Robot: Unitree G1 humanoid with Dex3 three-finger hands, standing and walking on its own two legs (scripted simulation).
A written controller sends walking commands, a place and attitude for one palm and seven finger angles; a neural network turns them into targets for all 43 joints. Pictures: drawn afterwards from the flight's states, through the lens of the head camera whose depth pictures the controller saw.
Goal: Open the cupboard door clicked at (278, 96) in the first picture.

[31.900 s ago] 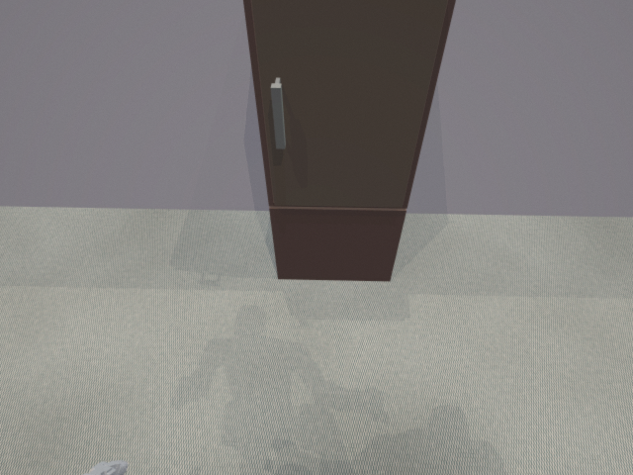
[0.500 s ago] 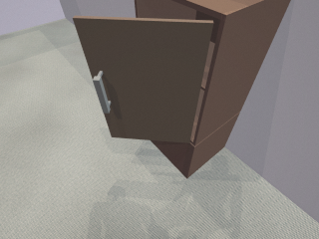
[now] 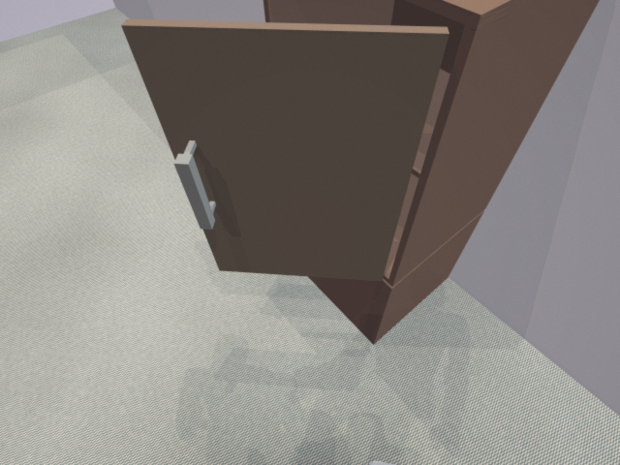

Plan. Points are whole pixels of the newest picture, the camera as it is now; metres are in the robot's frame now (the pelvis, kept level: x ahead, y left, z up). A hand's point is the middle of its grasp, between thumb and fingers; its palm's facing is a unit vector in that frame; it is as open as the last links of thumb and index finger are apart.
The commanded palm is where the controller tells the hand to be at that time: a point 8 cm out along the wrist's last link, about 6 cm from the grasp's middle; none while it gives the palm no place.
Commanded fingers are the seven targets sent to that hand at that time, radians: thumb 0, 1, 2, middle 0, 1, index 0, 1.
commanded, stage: come to a stop and stand still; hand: left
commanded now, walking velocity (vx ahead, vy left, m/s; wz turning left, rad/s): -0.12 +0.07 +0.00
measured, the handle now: (199, 186) +0.55 +0.22 +0.00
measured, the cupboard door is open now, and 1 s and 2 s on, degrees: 45 45 45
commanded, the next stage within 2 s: look again from close up in 0.66 s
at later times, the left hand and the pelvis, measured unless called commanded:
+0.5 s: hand out of the picture +0.04 +0.20 -0.16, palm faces +0.00 -0.96 -0.27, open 7.3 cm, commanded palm none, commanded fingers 0.00 0.90 0.90 -0.20 -0.30 -0.20 -0.30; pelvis +0.00 +0.00 +0.00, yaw +0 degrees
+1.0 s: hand out of the picture +0.08 +0.18 -0.15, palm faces -0.01 -0.96 -0.27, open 7.4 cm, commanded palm none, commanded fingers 0.00 0.90 0.90 -0.20 -0.30 -0.20 -0.30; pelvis +0.01 -0.02 +0.01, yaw +0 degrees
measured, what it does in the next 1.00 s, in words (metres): stands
